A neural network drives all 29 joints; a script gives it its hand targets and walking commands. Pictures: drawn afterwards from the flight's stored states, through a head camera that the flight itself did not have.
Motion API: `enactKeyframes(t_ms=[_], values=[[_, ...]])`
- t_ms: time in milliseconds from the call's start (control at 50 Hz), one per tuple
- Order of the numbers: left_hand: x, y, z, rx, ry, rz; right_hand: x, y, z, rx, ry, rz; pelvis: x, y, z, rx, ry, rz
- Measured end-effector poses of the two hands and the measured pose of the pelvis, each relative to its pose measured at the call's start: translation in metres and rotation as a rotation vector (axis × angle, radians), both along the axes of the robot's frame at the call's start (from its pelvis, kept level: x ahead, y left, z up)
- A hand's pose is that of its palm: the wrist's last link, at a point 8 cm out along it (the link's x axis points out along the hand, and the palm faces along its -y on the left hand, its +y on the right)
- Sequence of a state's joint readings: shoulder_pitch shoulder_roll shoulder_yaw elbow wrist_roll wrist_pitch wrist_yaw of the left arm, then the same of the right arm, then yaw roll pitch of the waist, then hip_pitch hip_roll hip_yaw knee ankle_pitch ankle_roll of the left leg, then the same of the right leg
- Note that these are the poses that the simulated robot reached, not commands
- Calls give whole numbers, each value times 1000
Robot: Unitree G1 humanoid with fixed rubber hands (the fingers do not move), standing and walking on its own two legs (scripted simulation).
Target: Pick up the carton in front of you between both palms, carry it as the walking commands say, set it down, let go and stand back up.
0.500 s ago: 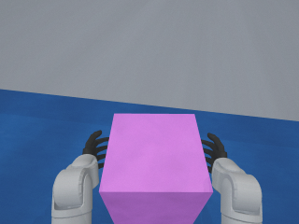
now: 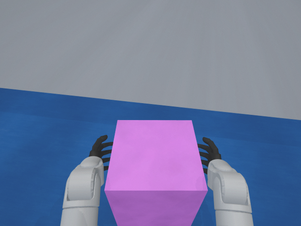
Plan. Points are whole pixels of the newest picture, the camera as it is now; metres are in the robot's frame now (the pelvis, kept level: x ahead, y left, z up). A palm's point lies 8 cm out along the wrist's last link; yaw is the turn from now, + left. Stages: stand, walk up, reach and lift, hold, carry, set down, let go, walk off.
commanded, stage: carry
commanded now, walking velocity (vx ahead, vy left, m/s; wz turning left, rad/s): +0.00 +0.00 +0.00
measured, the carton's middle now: (154, 175) +0.28 +0.00 -0.02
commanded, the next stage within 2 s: hold in 0.58 s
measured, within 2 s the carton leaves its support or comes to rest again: neither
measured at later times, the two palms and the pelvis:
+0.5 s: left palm (97, 165) +0.27 +0.15 +0.04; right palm (210, 167) +0.27 -0.15 +0.04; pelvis -0.02 +0.00 +0.00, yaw +0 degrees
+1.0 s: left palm (88, 181) +0.22 +0.16 +0.05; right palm (209, 175) +0.25 -0.14 +0.05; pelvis -0.05 -0.01 +0.01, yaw +4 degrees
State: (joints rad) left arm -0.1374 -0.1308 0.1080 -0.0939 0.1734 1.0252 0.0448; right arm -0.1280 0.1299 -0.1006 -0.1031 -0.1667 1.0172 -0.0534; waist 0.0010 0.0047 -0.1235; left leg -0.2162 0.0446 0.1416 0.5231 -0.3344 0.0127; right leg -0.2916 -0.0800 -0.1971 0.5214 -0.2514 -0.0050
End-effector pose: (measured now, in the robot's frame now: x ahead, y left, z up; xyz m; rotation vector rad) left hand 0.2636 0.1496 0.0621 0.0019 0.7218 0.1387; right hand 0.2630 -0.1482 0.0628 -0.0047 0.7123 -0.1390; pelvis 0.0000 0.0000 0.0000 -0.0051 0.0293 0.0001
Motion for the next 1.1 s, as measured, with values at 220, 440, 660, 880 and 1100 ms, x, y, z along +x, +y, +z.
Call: enactKeyframes(t_ms=[220, 440, 660, 880, 1100], values=[[3, 0, -24, 33, -2, -21, 3, 0, -25, -29, -2, 20, -15, 1, 1, 3, -5, 0], [8, 1, -27, 30, -58, -17, 8, 1, -27, -29, -58, 20, -22, 1, 0, 3, -1, 1], [-2, 3, -22, 37, -44, -24, -2, 2, -23, -36, -43, 27, -23, 2, 5, -3, -75, 16], [-31, 14, -19, 41, -42, 42, -11, 14, -20, -32, -44, 93, -40, -4, 8, 6, -155, 59], [-35, 8, -19, 12, -42, 82, -10, 9, -20, 8, -41, 77, -61, -16, 1, 13, -198, 92]])
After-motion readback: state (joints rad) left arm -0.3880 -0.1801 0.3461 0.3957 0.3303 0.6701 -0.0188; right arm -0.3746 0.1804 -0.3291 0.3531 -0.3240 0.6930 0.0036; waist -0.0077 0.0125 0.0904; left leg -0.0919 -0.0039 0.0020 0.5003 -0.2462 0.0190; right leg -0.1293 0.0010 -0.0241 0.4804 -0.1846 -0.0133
